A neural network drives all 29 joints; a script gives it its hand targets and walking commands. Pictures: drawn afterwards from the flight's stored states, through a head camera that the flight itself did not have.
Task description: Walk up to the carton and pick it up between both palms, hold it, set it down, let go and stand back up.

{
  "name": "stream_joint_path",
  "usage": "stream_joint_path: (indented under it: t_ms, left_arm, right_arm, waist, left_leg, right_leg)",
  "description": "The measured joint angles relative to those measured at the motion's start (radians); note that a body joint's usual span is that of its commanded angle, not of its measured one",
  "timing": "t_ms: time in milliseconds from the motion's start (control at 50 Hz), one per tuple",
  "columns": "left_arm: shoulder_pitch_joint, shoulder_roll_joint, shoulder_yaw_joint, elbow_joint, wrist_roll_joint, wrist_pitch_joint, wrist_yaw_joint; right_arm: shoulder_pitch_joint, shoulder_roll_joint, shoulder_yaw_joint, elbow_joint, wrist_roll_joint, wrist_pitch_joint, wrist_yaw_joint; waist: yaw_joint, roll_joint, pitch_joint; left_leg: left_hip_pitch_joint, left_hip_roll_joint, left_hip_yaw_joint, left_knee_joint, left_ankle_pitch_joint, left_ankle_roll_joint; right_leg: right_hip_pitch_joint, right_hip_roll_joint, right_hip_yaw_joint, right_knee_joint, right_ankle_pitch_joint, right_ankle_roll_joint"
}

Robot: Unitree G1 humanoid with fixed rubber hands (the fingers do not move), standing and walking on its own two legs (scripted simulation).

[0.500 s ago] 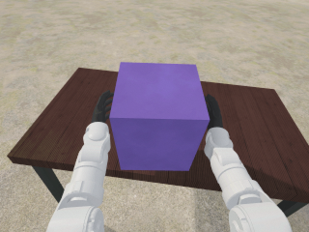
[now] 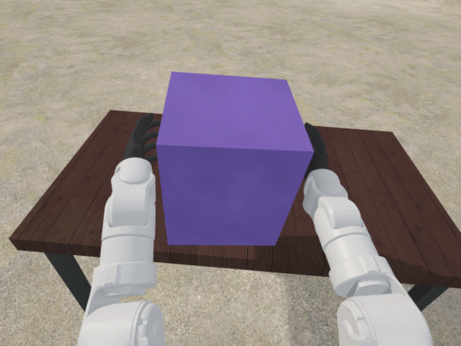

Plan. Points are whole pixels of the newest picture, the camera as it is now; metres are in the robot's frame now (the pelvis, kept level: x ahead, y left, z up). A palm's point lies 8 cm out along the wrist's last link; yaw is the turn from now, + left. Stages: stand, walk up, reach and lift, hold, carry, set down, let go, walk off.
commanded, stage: reach and lift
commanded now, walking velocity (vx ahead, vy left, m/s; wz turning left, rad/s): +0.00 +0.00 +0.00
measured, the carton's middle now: (226, 163) +0.42 +0.00 +0.14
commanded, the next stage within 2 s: hold in 1.00 s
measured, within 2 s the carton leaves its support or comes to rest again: neither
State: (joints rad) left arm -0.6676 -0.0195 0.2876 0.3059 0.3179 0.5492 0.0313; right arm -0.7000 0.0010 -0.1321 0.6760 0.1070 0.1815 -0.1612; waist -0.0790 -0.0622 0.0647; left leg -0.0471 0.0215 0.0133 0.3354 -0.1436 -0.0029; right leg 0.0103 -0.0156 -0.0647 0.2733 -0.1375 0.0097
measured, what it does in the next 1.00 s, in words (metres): stands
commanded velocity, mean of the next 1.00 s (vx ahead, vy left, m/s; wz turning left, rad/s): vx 0.00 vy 0.00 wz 0.00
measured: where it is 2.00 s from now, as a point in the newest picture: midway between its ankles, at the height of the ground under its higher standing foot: outside the picture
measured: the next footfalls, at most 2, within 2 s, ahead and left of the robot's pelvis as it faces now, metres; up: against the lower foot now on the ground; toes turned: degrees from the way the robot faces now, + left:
none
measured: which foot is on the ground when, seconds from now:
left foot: down 0.00-1.00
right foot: down 0.00-1.00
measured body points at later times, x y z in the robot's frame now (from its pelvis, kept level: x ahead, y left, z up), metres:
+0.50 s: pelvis +0.01 -0.01 +0.00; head -0.03 +0.02 +0.45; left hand +0.40 +0.16 +0.19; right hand +0.39 -0.15 +0.18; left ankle +0.04 +0.12 -0.75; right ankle +0.02 -0.12 -0.75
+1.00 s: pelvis +0.00 -0.01 +0.00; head -0.04 +0.02 +0.45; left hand +0.40 +0.15 +0.21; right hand +0.39 -0.15 +0.20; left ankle +0.04 +0.12 -0.75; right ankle +0.02 -0.12 -0.75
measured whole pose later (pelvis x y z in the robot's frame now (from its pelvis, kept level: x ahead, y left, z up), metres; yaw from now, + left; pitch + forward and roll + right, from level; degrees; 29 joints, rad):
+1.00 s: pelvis +0.00 -0.01 +0.00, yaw +0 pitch -10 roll -1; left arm -0.72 0.00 0.34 0.22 0.36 0.69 -0.04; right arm -0.77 0.00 -0.09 0.61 0.13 0.28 -0.20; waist -0.10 -0.06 0.08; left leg -0.01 0.03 0.00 0.32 -0.14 -0.01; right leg 0.04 -0.01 -0.07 0.27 -0.15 0.00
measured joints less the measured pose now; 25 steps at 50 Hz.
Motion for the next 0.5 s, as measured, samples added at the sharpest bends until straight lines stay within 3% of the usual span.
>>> stream_joint_path:
  t_ms: [160, 500]
  left_arm:
    - [-0.027, 0.000, 0.039, -0.009, 0.028, 0.057, -0.029]
    - [0.002, 0.017, 0.049, -0.076, 0.038, 0.096, -0.076]
  right_arm:
    - [-0.037, -0.002, 0.015, -0.008, 0.004, 0.055, -0.017]
    - [-0.024, 0.019, 0.046, -0.065, 0.025, 0.074, -0.047]
  waist:
    - [-0.006, 0.000, -0.003]
    - [-0.028, -0.007, 0.016]
  left_leg:
    - [0.010, 0.006, -0.002, -0.013, 0.008, -0.006]
    - [0.049, 0.001, -0.025, -0.010, -0.007, -0.011]
  right_leg:
    - [0.003, 0.007, 0.000, 0.001, -0.001, -0.008]
    - [0.057, 0.005, -0.021, -0.008, -0.017, -0.008]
